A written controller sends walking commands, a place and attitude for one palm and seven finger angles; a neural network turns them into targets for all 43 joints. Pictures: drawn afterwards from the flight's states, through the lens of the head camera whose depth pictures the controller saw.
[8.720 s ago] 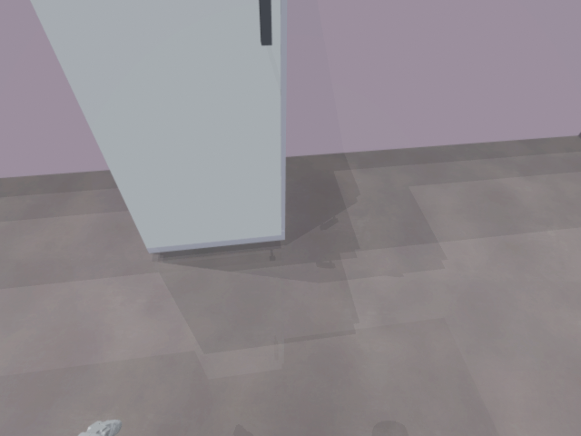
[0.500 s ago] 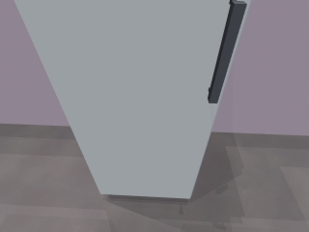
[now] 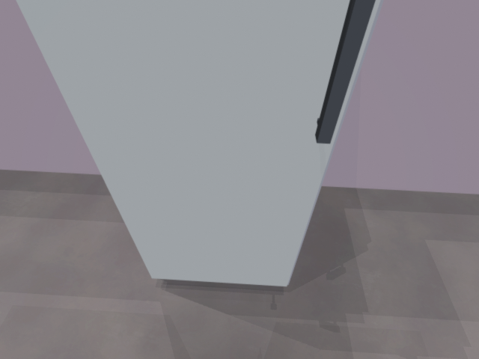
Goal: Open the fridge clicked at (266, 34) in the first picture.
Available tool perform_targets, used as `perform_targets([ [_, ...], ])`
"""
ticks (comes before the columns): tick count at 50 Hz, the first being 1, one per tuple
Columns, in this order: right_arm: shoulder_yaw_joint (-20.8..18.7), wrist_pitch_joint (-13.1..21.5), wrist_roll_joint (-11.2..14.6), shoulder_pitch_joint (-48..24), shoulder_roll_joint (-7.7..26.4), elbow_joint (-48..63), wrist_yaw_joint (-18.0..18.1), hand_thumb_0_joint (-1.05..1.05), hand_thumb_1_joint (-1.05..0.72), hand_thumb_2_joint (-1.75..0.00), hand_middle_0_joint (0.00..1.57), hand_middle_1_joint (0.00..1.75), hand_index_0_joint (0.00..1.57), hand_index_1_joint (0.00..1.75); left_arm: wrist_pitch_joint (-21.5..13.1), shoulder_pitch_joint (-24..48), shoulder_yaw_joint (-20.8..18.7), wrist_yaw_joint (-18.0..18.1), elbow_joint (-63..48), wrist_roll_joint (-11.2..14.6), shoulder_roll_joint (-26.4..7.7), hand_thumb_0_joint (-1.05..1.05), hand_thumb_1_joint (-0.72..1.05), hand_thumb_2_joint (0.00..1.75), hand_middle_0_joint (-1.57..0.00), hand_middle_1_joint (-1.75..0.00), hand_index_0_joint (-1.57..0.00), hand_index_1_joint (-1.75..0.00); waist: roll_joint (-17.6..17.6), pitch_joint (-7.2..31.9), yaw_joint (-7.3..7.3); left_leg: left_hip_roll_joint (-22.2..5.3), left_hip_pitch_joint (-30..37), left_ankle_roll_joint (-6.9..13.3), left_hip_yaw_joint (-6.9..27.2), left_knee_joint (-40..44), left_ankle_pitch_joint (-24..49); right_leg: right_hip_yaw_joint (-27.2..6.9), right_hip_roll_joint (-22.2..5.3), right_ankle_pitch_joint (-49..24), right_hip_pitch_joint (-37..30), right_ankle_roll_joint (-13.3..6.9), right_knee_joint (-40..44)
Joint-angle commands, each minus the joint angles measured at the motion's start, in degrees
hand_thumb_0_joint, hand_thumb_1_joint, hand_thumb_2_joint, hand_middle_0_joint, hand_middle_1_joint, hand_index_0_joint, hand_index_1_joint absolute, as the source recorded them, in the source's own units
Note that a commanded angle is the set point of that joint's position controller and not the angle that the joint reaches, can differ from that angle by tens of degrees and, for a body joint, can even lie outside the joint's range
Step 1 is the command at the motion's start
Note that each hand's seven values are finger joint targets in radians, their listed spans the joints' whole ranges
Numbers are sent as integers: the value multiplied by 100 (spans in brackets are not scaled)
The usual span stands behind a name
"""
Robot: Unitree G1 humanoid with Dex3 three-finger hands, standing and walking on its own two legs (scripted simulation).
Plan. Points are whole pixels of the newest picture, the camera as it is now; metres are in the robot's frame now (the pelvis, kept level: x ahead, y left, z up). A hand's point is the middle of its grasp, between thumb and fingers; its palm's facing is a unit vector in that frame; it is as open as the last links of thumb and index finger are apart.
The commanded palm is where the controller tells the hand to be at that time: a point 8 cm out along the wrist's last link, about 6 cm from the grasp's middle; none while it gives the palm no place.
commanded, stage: look again from close up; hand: right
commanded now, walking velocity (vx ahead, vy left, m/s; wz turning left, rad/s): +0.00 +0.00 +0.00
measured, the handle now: (338, 69) +0.50 -0.13 +0.26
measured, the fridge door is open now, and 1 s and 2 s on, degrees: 0 0 0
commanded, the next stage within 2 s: raise the hand to about handle height in 0.78 s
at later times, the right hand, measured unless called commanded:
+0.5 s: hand out of the picture +0.00 -0.15 -0.17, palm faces +0.02 +0.98 -0.19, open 7.4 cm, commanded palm none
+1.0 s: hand out of the picture +0.14 -0.18 -0.09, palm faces +0.24 +0.96 -0.17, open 7.5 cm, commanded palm +0.11 -0.22 -0.04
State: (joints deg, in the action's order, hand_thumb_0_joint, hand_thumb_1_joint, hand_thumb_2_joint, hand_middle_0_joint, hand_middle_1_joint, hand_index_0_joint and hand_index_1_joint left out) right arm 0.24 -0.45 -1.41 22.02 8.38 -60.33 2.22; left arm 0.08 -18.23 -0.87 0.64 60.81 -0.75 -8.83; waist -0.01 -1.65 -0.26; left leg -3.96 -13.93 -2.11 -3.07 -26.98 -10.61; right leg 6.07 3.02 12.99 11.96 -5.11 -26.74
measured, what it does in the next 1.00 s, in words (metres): stands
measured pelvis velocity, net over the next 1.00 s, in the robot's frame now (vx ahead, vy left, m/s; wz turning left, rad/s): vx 0.01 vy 0.02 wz -0.03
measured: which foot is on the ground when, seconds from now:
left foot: down 0.00-1.00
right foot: down 0.00-1.00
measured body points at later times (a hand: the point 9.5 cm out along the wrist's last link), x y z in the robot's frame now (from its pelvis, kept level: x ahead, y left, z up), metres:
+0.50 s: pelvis +0.00 +0.01 +0.00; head +0.00 +0.01 +0.45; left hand +0.00 +0.23 -0.16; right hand +0.00 -0.21 -0.16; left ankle +0.04 +0.15 -0.74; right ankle +0.02 -0.06 -0.74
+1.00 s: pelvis +0.01 +0.02 +0.00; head +0.01 +0.01 +0.45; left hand +0.07 +0.26 -0.13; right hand +0.12 -0.23 -0.08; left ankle +0.04 +0.14 -0.74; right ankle +0.02 -0.06 -0.74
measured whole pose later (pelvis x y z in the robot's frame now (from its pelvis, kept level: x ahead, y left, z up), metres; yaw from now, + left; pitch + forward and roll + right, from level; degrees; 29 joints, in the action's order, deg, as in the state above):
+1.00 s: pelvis +0.01 +0.02 +0.00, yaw -1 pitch -1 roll -1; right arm -3.0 -0.7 7.1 26.4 11.4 -19.1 4.7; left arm -11.9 -20.8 2.4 2.9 49.9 1.3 -10.8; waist -2.5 -0.8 0.6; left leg -3.5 -15.9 0.2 -2.8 -31.3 -14.1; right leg 4.7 3.3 13.7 12.7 -3.2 -27.2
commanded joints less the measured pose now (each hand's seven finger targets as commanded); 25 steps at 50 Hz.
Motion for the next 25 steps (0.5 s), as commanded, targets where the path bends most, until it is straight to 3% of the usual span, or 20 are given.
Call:
perform_targets([
  [1,-111,141,-2,270,516,208,70,0,-90,-90,20,30,20,30,-133,-213,-125,69,-201,31,-631,0,90,90,-20,-30,-20,-30,29,-358,51,-258,41,289,360,338,-156,-1135,-983,803,552,259,1101],
  [3,-111,141,-2,277,490,167,71,0,-90,-90,20,30,20,30,-135,-202,-123,74,-151,34,-607,0,90,90,-20,-30,-20,-30,185,-386,39,-252,43,285,357,343,-144,-1151,-992,833,564,265,1144],
  [8,-119,143,-6,262,488,143,76,0,-90,-90,20,30,20,30,-119,-196,-119,68,-116,34,-572,0,90,90,-20,-30,-20,-30,50,-510,39,-265,-37,288,385,416,-281,-1123,-968,931,621,279,1129],
  [19,-132,181,-2,100,562,190,73,0,-90,-90,20,30,20,30,-117,-203,-104,46,-59,27,-532,0,90,90,-20,-30,-20,-30,-124,-380,57,-324,-37,336,505,550,-260,-996,-918,521,480,289,920],
  [25,-143,191,12,-5,609,192,67,0,-90,-90,20,30,20,30,-129,-157,-88,48,-27,29,-556,0,90,90,-20,-30,-20,-30,-23,-314,47,-346,85,343,517,576,-140,-966,-912,312,438,307,894],
])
